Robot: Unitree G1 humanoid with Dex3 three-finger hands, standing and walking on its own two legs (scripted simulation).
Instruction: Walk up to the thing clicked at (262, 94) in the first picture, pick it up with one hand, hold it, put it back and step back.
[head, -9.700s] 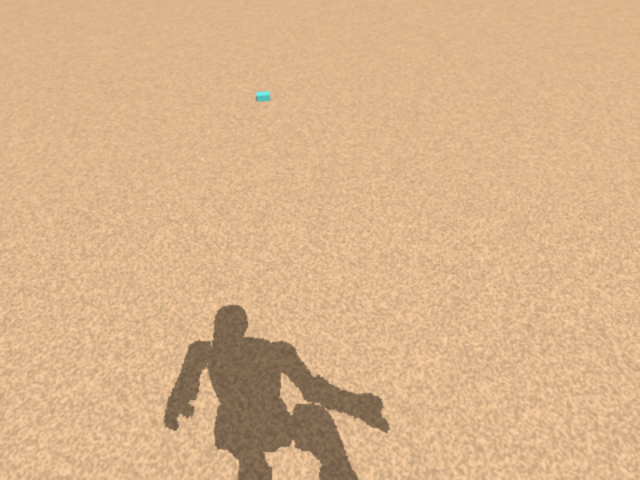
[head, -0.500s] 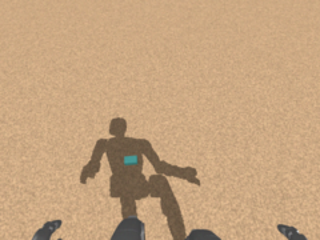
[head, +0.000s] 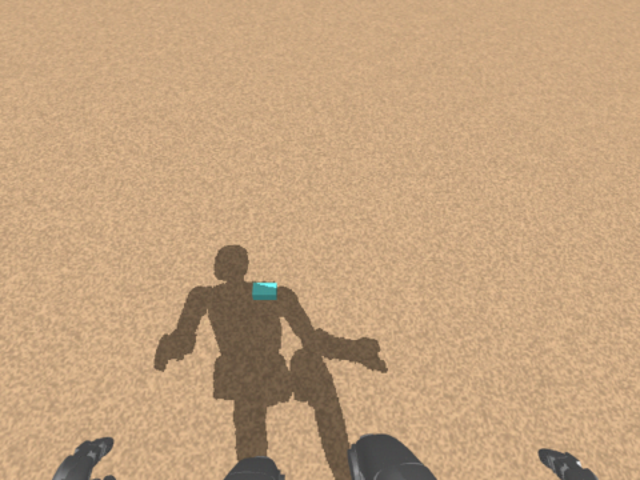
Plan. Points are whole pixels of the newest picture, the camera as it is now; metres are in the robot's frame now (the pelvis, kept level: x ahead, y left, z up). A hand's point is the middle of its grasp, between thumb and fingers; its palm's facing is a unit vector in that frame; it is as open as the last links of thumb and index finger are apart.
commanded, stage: walk up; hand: left
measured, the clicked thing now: (264, 291) +0.69 +0.19 -0.74
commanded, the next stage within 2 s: stand in 1.08 s
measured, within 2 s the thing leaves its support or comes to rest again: neither
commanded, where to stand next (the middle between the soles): +0.31 -0.02 m, yaw +0 degrees
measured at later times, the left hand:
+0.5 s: hand out of the picture +0.01 +0.25 -0.14, palm faces +0.02 -0.92 -0.39, open 7.4 cm
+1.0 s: hand out of the picture +0.03 +0.25 -0.14, palm faces +0.05 -0.94 -0.35, open 7.4 cm
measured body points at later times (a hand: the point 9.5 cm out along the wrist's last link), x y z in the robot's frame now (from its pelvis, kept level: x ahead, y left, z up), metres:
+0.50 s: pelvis -0.06 -0.02 +0.00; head -0.04 -0.03 +0.45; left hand +0.01 +0.30 -0.12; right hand -0.01 -0.33 -0.13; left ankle -0.05 +0.10 -0.73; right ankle -0.08 -0.15 -0.73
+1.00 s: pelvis -0.06 -0.01 +0.01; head -0.05 +0.00 +0.46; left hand +0.03 +0.30 -0.12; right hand +0.06 -0.31 -0.11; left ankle -0.05 +0.10 -0.73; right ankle -0.08 -0.15 -0.73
